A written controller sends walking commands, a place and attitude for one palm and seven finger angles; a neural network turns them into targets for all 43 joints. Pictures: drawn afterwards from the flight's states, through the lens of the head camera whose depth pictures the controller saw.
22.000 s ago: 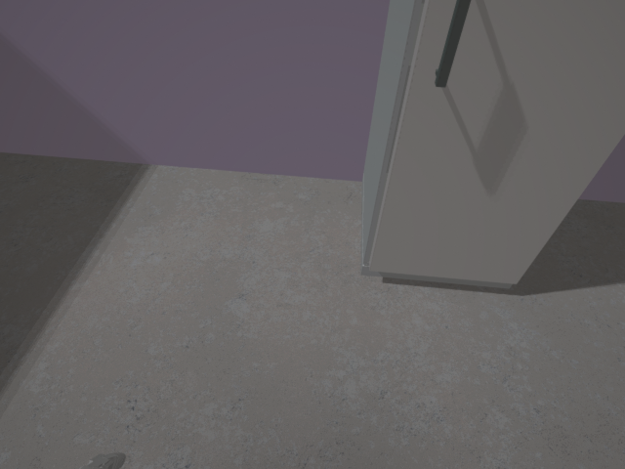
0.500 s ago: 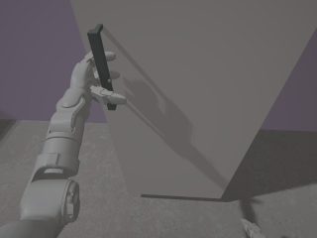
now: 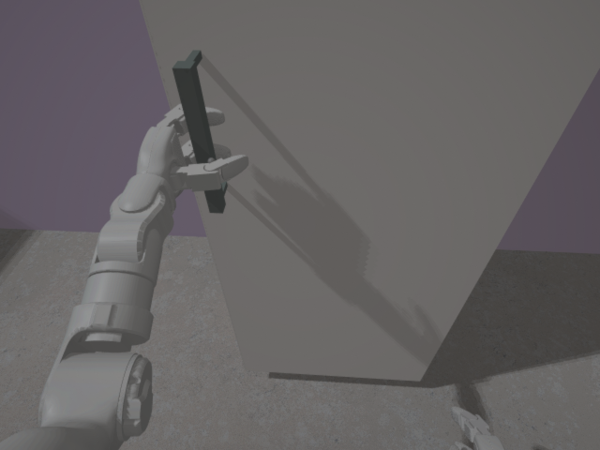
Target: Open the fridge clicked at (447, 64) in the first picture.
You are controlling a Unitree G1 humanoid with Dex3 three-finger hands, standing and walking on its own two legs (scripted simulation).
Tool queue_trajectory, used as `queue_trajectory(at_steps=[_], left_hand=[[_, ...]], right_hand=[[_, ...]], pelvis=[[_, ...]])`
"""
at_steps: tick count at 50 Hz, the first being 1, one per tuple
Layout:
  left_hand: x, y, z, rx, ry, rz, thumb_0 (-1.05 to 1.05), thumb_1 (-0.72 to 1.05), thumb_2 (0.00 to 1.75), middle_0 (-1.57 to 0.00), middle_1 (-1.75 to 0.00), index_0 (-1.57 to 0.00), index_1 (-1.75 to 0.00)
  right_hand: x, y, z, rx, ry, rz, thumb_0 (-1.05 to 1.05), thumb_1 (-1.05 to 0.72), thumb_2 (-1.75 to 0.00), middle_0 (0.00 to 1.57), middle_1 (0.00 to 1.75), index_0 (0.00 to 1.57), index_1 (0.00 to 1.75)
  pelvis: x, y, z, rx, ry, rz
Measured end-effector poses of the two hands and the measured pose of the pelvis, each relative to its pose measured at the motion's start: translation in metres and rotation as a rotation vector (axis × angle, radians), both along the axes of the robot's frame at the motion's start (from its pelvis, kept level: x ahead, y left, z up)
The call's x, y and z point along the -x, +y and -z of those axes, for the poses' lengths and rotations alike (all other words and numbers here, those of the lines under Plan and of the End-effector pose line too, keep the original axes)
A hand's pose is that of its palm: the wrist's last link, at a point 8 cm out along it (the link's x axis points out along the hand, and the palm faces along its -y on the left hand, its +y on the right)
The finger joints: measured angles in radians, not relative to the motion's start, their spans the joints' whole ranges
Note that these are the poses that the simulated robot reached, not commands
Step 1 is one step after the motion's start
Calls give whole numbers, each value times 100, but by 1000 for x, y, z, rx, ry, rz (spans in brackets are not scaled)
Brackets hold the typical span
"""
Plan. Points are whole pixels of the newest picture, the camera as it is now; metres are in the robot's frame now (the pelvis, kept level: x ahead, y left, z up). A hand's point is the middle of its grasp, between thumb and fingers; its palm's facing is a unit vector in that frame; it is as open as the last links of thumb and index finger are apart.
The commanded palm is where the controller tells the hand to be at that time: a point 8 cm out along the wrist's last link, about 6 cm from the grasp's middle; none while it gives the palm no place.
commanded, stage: grip the handle and tug to test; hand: left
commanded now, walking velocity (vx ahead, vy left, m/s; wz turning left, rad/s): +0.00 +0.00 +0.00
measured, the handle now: (207, 139) +0.48 +0.16 +0.20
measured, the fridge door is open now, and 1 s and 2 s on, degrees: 0 1 25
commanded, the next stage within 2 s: pull the door a little, standing still in 0.96 s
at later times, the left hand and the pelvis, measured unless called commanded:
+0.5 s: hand (213, 160) +0.42 +0.13 +0.20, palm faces +0.00 -1.00 -0.01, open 5.7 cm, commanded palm +0.39 +0.18 +0.20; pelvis +0.00 +0.00 +0.00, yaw +0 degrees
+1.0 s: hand (212, 165) +0.41 +0.13 +0.20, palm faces -0.01 -1.00 -0.01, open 5.9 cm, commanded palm +0.36 +0.19 +0.20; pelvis +0.02 +0.00 +0.00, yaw -2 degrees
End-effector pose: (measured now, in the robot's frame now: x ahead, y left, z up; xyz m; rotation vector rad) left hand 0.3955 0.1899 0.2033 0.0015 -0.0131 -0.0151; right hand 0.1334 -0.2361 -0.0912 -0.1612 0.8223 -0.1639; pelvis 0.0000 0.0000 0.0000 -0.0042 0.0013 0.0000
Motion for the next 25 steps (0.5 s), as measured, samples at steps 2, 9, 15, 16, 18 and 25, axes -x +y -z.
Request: queue_trajectory(at_steps=[2, 9, 15, 16, 18, 25], left_hand=[[0, 0, 0, 0, -2, -2, 0, 27, 63, -36, -129, -35, -128], [-1, 0, 0, -2, -1, -6, 1, 60, 76, -37, -132, -36, -130], [-3, -1, 0, -3, 2, -9, 1, 72, 82, -38, -135, -37, -134], [-3, -1, 0, -3, 2, -10, 1, 72, 81, -38, -135, -37, -135], [-2, -1, 0, -4, 2, -11, 1, 72, 81, -38, -135, -36, -135], [-2, -2, 0, -4, 2, -16, 1, 73, 81, -37, -136, -36, -136]], right_hand=[[-1, 1, -1, -2, -5, 0, 1, -91, -90, 20, 30, 20, 30], [-2, 4, 0, -2, 2, -3, 1, -91, -90, 20, 30, 20, 30], [1, 5, 3, 0, 25, -8, 1, -91, -90, 20, 30, 20, 30], [2, 5, 4, -1, 28, -8, 1, -91, -90, 20, 30, 20, 30], [3, 5, 5, -3, 32, -7, 1, -91, -90, 20, 30, 20, 30], [4, 4, 5, -3, 35, -7, 1, -91, -90, 20, 30, 20, 30]], pelvis=[[0, 0, 0, 0, -1, 1], [-1, 1, 0, 1, -3, -2], [-2, 2, 0, 1, 0, -7], [-2, 2, 0, 1, 0, -7], [-2, 2, 0, 1, 0, -7], [-2, 1, 0, 1, -2, -8]])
